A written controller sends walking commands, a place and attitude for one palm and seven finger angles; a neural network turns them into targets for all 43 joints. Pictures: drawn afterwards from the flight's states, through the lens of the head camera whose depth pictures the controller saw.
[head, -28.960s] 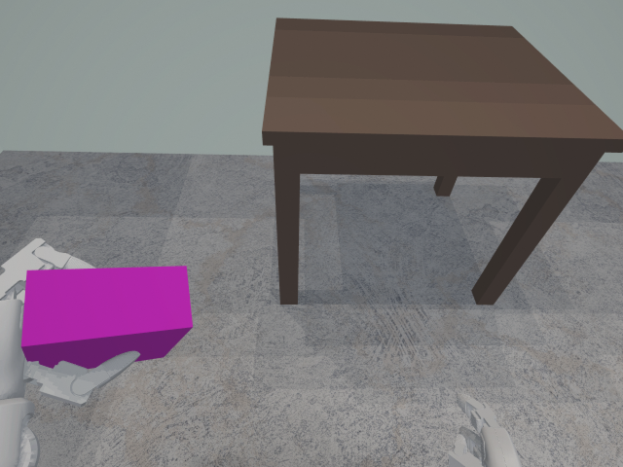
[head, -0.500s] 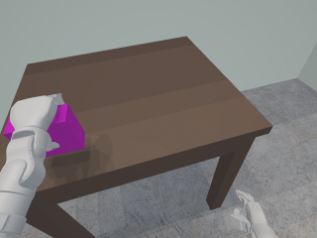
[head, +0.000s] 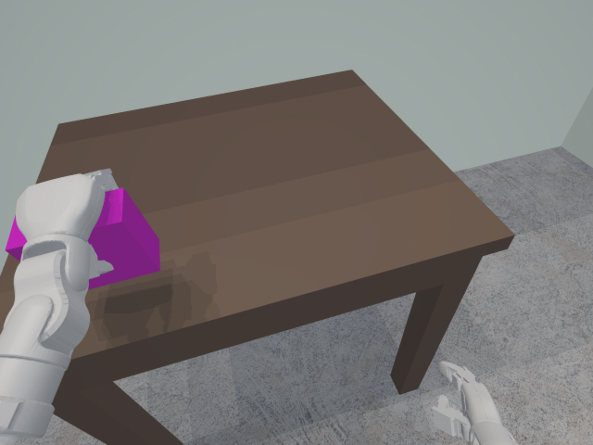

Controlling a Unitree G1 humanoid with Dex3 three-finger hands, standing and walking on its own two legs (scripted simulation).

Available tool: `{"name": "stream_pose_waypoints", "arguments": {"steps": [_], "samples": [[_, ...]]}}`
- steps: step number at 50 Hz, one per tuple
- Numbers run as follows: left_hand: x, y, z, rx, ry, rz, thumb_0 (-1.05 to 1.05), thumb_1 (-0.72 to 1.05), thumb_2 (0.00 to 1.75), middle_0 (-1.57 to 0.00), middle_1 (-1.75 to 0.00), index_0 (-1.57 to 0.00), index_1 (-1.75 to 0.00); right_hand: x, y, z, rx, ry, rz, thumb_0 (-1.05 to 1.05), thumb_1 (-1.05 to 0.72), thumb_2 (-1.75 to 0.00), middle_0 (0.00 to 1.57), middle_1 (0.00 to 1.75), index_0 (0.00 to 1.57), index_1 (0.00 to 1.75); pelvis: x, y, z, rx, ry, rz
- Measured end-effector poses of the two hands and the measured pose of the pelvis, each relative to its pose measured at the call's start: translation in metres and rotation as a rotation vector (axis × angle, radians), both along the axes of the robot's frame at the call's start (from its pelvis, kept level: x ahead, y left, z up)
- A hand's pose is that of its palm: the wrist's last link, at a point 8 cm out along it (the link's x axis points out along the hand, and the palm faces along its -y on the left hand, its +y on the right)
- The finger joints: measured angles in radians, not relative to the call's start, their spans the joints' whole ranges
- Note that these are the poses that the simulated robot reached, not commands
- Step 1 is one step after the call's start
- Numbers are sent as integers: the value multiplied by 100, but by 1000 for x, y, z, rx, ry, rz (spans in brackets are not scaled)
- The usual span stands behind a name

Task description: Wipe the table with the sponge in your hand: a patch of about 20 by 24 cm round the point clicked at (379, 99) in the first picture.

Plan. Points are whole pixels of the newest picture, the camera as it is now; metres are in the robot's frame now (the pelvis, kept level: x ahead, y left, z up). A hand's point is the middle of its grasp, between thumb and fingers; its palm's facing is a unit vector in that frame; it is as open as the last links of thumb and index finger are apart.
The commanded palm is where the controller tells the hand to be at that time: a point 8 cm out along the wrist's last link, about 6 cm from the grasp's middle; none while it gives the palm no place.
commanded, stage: move the sponge above the wiping area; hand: left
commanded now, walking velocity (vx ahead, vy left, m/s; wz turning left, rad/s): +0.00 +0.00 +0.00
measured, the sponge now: (101, 251) +0.30 +0.34 +0.11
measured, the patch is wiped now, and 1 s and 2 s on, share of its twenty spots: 0.00 0.00 0.05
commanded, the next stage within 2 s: lower the sponge onto the table in 1.16 s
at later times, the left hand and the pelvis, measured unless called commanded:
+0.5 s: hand (86, 221) +0.31 +0.33 +0.16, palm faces +0.15 +0.03 -0.99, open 10.2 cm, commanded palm +0.27 +0.31 +0.20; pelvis +0.00 -0.01 +0.00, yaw +0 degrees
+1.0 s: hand (65, 231) +0.30 +0.36 +0.16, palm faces +0.08 +0.01 -1.00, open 10.2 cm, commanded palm +0.27 +0.33 +0.20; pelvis +0.01 -0.01 +0.00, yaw +1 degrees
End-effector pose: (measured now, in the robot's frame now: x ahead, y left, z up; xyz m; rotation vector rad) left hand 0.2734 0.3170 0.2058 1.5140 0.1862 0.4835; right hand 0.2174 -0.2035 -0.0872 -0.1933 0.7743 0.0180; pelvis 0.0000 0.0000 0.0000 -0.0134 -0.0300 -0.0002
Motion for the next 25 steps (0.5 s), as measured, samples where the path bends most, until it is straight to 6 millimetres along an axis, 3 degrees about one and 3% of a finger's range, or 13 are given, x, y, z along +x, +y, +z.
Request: {"name": "stream_pose_waypoints", "arguments": {"steps": [5, 13, 18, 22, 25], "samples": [[-5, 13, -5, -57, 102, 143, 0, -51, 103, -72, -134, -73, -133, 2, 0, -1, 39, -7, -14, 1, -90, -90, 20, 30, 20, 30, 1, 0, 0, 2, 9, 10], [-6, -35, -55, -86, 291, -102, 0, -51, 102, -73, -134, -74, -133, 8, -8, 8, -22, -56, 0, 1, -90, -90, 20, 30, 20, 30, 1, -4, -2, 4, -11, 25], [3, -41, -34, -9, 146, -178, 0, -51, 102, -73, -133, -74, -133, 6, -13, 10, -43, -51, 5, 1, -90, -90, 20, 30, 20, 30, 1, -11, -1, 5, -16, 7], [11, -17, -4, 17, 34, -44, 0, -52, 102, -73, -133, -74, -133, 4, -17, 4, -17, -20, -6, 1, -90, -90, 20, 30, 20, 30, 2, -14, 0, 6, -8, -3], [10, 4, 7, -2, 41, 98, 0, -51, 102, -73, -133, -74, -133, 3, -22, 0, 7, 1, -25, 1, -90, -90, 20, 30, 20, 30, 4, -15, 1, 8, 3, -5]]}}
